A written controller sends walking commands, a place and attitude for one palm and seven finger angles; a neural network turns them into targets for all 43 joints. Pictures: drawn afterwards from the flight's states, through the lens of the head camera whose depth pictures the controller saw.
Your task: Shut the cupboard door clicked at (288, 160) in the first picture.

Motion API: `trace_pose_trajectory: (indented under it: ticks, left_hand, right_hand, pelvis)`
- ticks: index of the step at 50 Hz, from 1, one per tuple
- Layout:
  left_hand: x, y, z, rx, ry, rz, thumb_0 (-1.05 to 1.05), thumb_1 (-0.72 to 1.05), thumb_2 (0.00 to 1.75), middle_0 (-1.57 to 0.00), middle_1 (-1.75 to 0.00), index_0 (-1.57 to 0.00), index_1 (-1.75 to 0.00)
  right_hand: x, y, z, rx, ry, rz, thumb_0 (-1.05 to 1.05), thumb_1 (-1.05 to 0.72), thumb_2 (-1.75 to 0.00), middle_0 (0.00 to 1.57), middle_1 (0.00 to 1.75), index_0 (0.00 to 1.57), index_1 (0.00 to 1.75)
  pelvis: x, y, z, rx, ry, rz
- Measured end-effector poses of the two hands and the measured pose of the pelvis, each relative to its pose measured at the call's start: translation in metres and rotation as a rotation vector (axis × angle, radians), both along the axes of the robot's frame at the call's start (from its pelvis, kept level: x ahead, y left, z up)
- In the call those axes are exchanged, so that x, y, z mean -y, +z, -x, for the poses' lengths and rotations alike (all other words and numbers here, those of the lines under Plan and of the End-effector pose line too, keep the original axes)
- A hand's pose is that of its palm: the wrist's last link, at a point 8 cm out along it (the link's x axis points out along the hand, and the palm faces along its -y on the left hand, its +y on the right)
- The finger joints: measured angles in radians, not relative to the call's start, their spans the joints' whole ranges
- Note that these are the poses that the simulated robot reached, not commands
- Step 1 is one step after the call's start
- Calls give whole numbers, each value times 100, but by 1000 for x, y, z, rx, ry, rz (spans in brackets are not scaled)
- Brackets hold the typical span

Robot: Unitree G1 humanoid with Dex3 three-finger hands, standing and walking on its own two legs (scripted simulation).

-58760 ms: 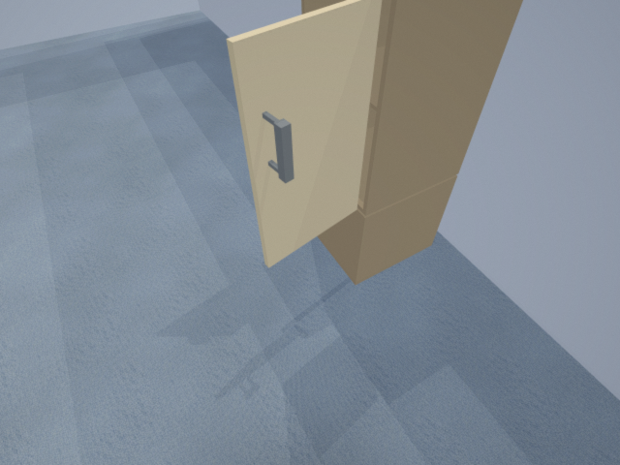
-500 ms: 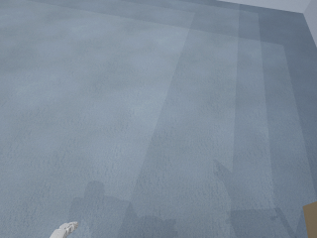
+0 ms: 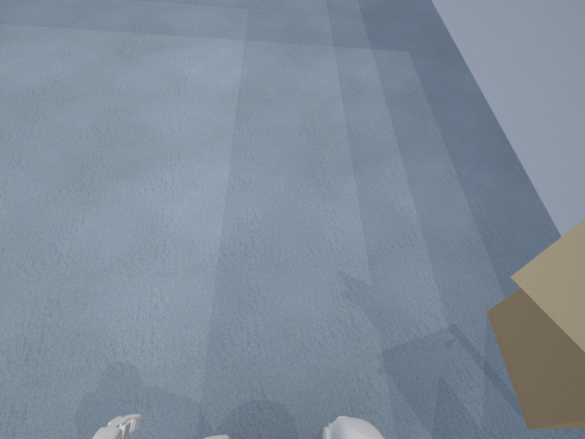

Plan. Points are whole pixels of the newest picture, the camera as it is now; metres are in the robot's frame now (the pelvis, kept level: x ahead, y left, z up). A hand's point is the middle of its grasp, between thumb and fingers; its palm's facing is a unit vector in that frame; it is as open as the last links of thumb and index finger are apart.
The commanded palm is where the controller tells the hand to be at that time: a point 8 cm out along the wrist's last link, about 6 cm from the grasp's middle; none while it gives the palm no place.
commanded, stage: turn to face it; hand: left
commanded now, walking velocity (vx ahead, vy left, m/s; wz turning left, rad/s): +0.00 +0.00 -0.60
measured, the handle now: out of the picture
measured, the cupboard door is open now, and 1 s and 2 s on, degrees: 29 29 29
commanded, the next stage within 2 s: take the last steps up to it in 1.54 s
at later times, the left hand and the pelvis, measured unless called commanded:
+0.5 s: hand (184, 435) +0.14 +0.16 -0.17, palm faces -0.25 -0.94 -0.21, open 7.4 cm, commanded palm none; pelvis +0.01 -0.01 +0.00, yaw -17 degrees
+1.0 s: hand (248, 367) +0.24 +0.08 -0.15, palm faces -0.57 -0.77 -0.28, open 7.4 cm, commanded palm none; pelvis +0.01 -0.02 -0.01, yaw -35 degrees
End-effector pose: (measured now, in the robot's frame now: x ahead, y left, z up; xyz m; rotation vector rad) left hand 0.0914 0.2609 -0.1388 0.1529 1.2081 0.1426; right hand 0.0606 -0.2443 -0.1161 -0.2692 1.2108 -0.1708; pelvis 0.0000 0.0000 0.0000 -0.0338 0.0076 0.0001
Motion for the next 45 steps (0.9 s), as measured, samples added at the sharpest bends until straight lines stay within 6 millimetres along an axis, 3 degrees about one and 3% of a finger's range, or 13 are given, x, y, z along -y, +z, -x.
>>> trace_pose_trajectory:
  ticks: [5, 9, 12, 20, 26, 29, 37, 41, 45]
  left_hand:
    - [14, 11, -24, 14, -87, -19, 1, 91, 90, -20, -30, -20, -30]
    - [33, 11, -45, 56, -159, -55, 1, 91, 90, -20, -30, -20, -30]
    - [45, 14, -49, 67, -190, -74, 1, 91, 89, -20, -30, -20, -30]
    - [57, 13, -45, -7, -250, -55, 1, 90, 89, -21, -30, -20, -30]
    - [45, -5, -58, -40, -290, -21, 1, 90, 89, -21, -30, -20, -30]
    - [37, -14, -72, -52, -317, -10, 1, 90, 89, -21, -30, -20, -30]
    - [43, 2, -115, -34, -429, -11, 1, 91, 89, -20, -30, -20, -30]
    - [64, 8, -137, -11, -507, -22, 1, 91, 90, -20, -30, -20, -30]
    - [99, 14, -157, 36, -597, -36, 1, 91, 90, -20, -30, -19, -30]
  right_hand:
    - [11, -7, 24, -20, -93, -25, 1, -91, -90, 21, 30, 20, 30]
    - [33, -27, 43, -29, -169, -49, 1, -90, -90, 21, 30, 20, 30]
    - [47, -35, 51, -55, -215, -44, 1, -91, -90, 21, 30, 20, 30]
    - [54, -12, 37, 21, -274, -19, 1, -91, -90, 20, 30, 19, 30]
    - [39, 0, 22, 89, -308, 19, 1, -91, -90, 20, 30, 19, 30]
    - [27, 3, 25, 108, -317, 42, 1, -91, -90, 20, 30, 20, 30]
    - [3, 11, 71, 41, -427, 26, 0, -91, -90, 21, 30, 20, 30]
    - [-2, 4, 104, 4, -516, 2, 0, -91, -90, 21, 30, 20, 30]
    - [0, -11, 143, -37, -608, -31, 0, -91, -90, 21, 30, 20, 30]
  pelvis:
    - [6, 2, -1, 0, -70, 6]
    - [21, -11, -2, -1, -121, -20]
    - [24, -13, -1, 2, -146, -13]
    - [22, 0, -6, -10, -235, -32]
    - [5, -5, -16, -18, -310, -24]
    - [-4, -9, -20, -18, -350, -17]
    - [-10, 5, -24, -9, -457, 8]
    - [-5, 5, -23, -8, -512, 10]
    - [6, -1, -18, -3, -564, -1]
